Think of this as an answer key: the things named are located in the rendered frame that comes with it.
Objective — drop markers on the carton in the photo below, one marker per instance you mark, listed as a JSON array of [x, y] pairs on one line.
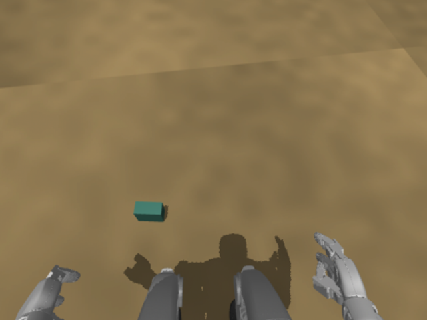
[[149, 211]]

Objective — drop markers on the right robot arm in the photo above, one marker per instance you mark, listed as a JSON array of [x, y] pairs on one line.
[[359, 308]]

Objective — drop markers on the left robot hand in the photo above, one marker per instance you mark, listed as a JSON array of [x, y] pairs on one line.
[[45, 296]]

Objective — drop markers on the right robot hand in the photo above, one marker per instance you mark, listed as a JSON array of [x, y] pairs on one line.
[[343, 280]]

